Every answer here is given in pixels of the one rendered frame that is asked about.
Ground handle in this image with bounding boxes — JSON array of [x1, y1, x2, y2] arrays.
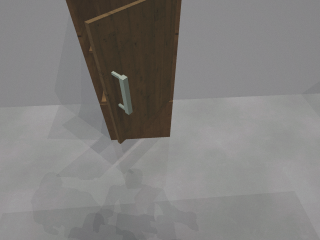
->
[[111, 71, 133, 115]]

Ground cupboard door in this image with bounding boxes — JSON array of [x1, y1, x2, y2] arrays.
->
[[84, 0, 177, 144]]

